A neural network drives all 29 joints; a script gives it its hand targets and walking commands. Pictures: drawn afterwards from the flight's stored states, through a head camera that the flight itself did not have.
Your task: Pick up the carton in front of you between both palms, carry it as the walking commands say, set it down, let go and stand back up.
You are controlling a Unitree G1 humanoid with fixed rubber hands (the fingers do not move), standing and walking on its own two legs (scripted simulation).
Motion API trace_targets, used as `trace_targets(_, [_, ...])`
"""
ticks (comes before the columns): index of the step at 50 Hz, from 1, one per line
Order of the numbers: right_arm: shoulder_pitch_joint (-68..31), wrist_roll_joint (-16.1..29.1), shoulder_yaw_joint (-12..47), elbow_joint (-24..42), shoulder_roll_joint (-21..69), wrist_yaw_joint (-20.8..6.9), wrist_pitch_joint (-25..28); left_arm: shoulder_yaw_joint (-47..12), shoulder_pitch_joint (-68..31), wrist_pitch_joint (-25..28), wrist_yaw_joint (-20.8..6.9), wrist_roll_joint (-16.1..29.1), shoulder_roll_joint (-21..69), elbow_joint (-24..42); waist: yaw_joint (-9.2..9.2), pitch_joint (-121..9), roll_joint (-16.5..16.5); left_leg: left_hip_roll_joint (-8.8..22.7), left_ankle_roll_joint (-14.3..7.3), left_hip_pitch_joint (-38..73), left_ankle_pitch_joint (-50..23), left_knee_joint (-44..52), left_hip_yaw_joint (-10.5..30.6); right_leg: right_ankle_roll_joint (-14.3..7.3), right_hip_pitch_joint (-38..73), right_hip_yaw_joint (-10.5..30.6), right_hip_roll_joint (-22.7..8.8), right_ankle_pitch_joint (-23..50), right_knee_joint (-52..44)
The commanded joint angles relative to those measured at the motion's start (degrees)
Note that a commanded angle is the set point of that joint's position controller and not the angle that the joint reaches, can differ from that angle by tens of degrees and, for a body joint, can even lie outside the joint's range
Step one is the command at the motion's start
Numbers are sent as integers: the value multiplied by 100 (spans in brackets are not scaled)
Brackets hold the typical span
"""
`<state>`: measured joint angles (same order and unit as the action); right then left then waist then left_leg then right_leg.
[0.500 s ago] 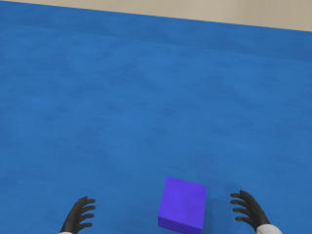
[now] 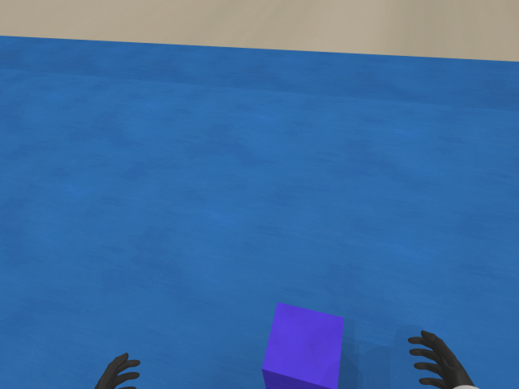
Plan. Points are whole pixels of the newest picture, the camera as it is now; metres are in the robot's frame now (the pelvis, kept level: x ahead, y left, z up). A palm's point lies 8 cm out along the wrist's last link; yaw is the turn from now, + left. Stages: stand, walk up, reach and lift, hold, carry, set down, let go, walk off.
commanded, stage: stand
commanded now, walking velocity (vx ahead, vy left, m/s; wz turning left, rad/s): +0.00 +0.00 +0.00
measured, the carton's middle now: (303, 355) +0.36 -0.08 -0.64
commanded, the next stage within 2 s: none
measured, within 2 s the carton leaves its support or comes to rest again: neither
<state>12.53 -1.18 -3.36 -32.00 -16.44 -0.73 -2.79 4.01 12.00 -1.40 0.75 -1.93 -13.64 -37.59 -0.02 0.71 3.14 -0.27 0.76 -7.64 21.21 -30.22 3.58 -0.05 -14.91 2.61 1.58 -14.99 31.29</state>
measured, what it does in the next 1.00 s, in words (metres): stands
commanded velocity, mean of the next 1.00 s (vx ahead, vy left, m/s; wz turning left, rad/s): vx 0.00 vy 0.00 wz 0.00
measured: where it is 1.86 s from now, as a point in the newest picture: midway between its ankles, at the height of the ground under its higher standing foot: outside the picture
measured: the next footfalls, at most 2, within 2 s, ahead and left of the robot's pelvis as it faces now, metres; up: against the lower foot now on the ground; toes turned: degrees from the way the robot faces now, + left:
none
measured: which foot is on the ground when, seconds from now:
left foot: down 0.00-1.00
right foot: down 0.00-1.00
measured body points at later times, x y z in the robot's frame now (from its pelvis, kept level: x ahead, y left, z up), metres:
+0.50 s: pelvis +0.00 -0.02 +0.00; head +0.00 -0.04 +0.45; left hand +0.11 +0.26 -0.10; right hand +0.11 -0.30 -0.12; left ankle -0.05 +0.13 -0.73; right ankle +0.02 -0.12 -0.73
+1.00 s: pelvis -0.02 -0.01 +0.00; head -0.02 -0.03 +0.45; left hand +0.08 +0.28 -0.10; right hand +0.08 -0.30 -0.12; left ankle -0.05 +0.13 -0.73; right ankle +0.02 -0.12 -0.73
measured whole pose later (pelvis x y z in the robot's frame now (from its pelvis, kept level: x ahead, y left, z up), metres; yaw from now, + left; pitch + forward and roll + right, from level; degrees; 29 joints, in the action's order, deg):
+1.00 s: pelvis -0.02 -0.01 +0.00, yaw +1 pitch -3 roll +0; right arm 14.7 -0.8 -1.9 -48.0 -19.4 1.9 1.0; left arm 3.2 10.3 0.5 1.1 -0.8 -16.9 -52.1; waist -0.5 2.3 2.0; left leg 0.4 2.0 -5.7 17.6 -26.2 4.0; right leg -1.0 -13.2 1.8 1.7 -11.9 28.1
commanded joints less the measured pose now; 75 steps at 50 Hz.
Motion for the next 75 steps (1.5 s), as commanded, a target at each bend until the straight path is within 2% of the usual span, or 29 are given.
trace_targets(1, [-180, -31, -184, 172, -626, 30, 328, 273, -254, 232, 20, -17, -800, 223, -23, -19, -394, 168, -41, -416, -665, 446, 82, -67, 30, 172, -307, 391, -602])
trace_targets(7, [14, -28, -186, -199, -731, 141, 399, 257, -171, 293, 80, 12, -906, -69, -27, -162, -490, 207, -18, -250, -1059, 373, 146, -93, 213, 286, -394, 962, -568])
trace_targets(17, [222, -21, -128, -610, -808, 240, 416, 239, -143, 291, 108, 33, -1030, -415, -43, -104, -401, 249, 2, -316, -1063, 434, 197, -122, 397, 396, -495, 1077, -624])
trace_targets(27, [282, 0, -83, -857, -895, 285, 428, 193, -213, 276, 82, 53, -1035, -659, -61, -26, -308, 317, 6, -352, -1058, 549, 241, -145, 454, 415, -508, 1030, -665])
trace_targets(51, [219, 47, -26, -1365, -1080, 276, 448, 86, -313, 258, 61, 124, -1218, -1208, -56, 149, -317, 432, -46, -343, -774, 944, 312, -129, 472, 535, -565, 672, -888])
trace_targets(75, [68, 86, -23, -1732, -1194, 261, 449, 17, -350, 263, 74, 175, -1374, -1542, -32, 145, -340, 515, -76, -216, -728, 1145, 287, -125, 482, 654, -623, 781, -1020])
